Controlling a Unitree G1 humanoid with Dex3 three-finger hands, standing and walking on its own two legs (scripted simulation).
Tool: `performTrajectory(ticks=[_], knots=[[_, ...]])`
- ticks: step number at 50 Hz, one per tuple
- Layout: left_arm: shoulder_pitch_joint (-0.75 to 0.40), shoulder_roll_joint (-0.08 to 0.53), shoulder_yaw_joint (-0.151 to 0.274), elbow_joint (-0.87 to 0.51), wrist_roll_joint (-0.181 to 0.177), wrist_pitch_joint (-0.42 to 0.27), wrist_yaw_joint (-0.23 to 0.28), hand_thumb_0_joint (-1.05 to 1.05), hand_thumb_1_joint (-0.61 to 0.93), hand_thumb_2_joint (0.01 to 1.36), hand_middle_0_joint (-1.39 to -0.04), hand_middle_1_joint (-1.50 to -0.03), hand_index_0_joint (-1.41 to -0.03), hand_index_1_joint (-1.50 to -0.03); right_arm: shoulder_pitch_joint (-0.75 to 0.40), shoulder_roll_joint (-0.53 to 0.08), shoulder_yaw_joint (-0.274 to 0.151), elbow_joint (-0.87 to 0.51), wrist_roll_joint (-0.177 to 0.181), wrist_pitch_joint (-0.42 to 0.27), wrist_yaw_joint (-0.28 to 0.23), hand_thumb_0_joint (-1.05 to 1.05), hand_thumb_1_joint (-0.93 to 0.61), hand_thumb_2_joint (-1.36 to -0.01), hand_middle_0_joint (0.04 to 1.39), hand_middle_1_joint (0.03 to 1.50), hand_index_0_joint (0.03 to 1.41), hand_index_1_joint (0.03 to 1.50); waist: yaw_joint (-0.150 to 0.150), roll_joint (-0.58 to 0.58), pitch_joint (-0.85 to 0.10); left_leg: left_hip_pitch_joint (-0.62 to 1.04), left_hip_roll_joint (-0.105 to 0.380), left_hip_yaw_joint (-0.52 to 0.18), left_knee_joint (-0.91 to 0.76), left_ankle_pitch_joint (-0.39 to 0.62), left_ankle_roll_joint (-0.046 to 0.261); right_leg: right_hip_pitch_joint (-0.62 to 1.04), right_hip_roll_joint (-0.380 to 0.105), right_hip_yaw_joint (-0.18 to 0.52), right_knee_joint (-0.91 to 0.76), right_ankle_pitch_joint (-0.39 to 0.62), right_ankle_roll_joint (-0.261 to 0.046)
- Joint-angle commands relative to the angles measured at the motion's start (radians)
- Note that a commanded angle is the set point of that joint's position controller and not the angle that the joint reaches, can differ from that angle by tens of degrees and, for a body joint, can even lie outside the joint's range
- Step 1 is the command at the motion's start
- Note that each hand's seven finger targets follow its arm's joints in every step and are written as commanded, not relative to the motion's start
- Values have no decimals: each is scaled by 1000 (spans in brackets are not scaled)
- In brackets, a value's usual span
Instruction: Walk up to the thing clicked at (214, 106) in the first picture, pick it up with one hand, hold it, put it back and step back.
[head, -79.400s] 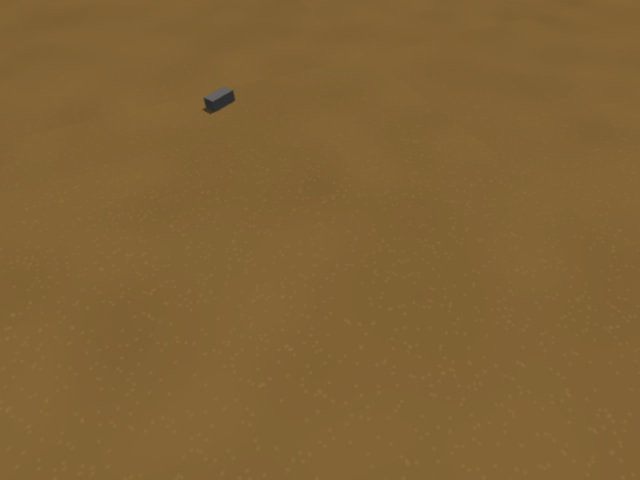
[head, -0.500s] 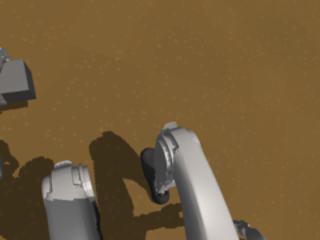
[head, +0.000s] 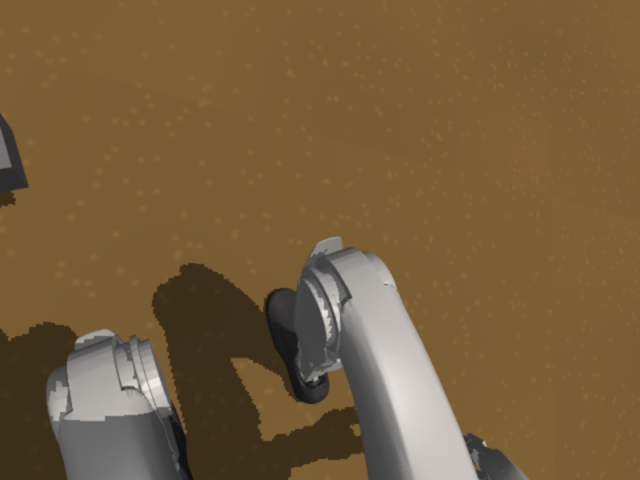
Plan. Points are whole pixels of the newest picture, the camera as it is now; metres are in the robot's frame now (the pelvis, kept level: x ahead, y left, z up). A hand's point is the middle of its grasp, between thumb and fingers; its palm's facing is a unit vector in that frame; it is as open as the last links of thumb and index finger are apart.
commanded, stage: crouch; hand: left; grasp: from above
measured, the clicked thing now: out of the picture +0.55 +0.26 -0.22
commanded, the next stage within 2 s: lower in 0.30 s
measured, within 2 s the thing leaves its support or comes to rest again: rests again in 1.98 s
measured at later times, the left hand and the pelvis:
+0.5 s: hand out of the picture +0.54 +0.25 -0.20, palm faces -0.47 -0.04 -0.88, open 10.4 cm; pelvis +0.00 +0.00 -0.01, yaw -1 degrees
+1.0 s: hand out of the picture +0.54 +0.24 -0.23, palm faces -0.48 -0.04 -0.88, open 10.5 cm; pelvis +0.00 +0.00 -0.02, yaw -3 degrees
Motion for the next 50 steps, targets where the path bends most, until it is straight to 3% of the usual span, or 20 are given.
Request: performTrajectory(ticks=[1,11,20,22,24,31,35,41,45,50], knots=[[-416,253,20,-212,-20,-11,49,0,814,590,-1130,-516,-1148,-498,249,-298,-92,8,1,12,-19,0,-904,-901,201,300,200,300,-29,451,-766,441,13,64,-288,281,-4,526,37,-82,-130,115,-79],[-462,247,7,-213,1,-21,66,0,825,645,-1155,-516,-1161,-510,248,-305,-85,10,0,10,-18,0,-904,-902,201,300,200,300,-44,496,-765,474,17,48,-283,287,-10,472,38,-95,-105,119,-80],[-452,236,-12,-200,-10,-15,58,0,851,693,-1177,-550,-1180,-547,241,-306,-75,2,-9,8,-13,0,-906,-903,201,300,200,300,-59,488,-742,475,20,50,-266,299,-9,482,41,-98,-104,126,-81],[-427,244,-10,-173,-10,-11,53,0,772,676,-1146,-523,-1144,-527,244,-317,-68,3,-12,6,-15,0,-904,-901,201,300,200,300,-64,448,-699,425,16,58,-251,286,-3,491,40,-97,-119,118,-80],[-438,246,-18,-159,-15,-16,57,0,737,640,-1125,-493,-1121,-499,228,-309,-61,2,-8,7,-17,0,-903,-900,201,300,200,300,-58,439,-715,400,17,60,-257,260,3,504,49,-97,-111,105,-79],[-436,284,-6,-148,-1,-27,72,0,743,593,-1099,-514,-1110,-504,235,-332,-43,-13,-7,2,-20,0,-903,-900,201,300,200,300,-74,474,-705,455,26,23,-268,293,-12,468,40,-115,-93,124,-79],[-446,314,3,-167,2,-34,94,0,734,610,-1108,-503,-1111,-501,227,-326,-31,-13,-12,-4,-21,0,-903,-900,201,300,200,300,-67,491,-729,460,27,33,-259,287,-7,498,48,-115,-95,128,-75],[-437,317,4,-151,6,-29,122,0,750,627,-1117,-507,-1120,-505,226,-331,-23,-15,-11,-19,-20,0,-903,-899,201,300,200,300,-78,526,-715,476,33,22,-252,321,-13,475,50,-121,-81,151,-79],[-411,285,-20,-106,3,-23,130,0,611,551,-1004,-436,-1010,-431,224,-340,-17,-7,-14,-31,-20,0,-891,-895,201,300,201,300,-105,508,-656,470,37,12,-245,305,-14,448,50,-129,-84,136,-78],[-419,320,-15,-110,-6,-25,128,0,576,540,-990,-421,-991,-420,220,-345,-2,-8,-21,-43,-20,0,-892,-896,201,300,200,300,-106,501,-652,436,37,21,-239,289,-5,500,54,-128,-93,135,-72]])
